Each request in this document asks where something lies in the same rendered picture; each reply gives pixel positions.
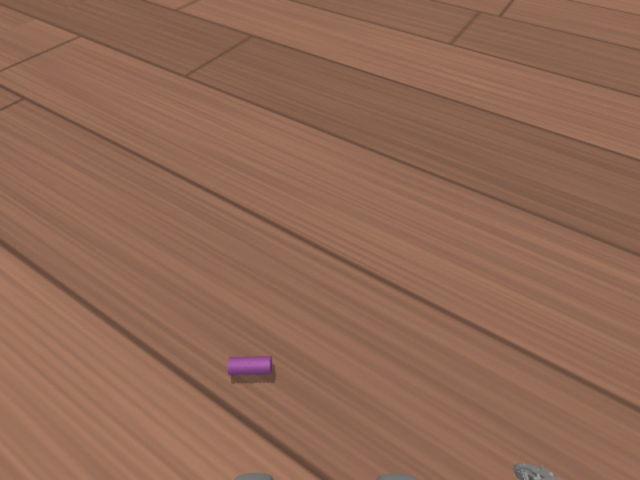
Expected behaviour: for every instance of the can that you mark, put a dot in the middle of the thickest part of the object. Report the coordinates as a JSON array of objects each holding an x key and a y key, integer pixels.
[{"x": 249, "y": 365}]

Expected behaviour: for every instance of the right robot hand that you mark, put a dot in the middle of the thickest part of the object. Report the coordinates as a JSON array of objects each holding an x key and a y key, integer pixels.
[{"x": 531, "y": 472}]

